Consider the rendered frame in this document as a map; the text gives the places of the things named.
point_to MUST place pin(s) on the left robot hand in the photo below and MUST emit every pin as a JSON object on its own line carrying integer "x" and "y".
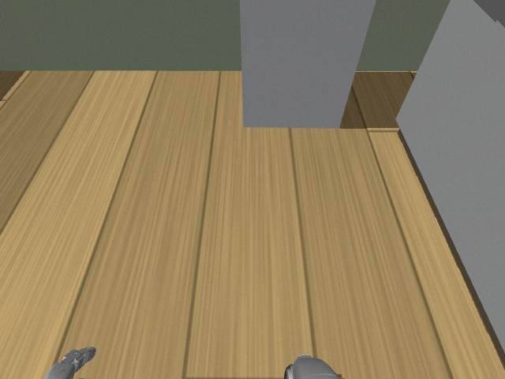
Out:
{"x": 70, "y": 364}

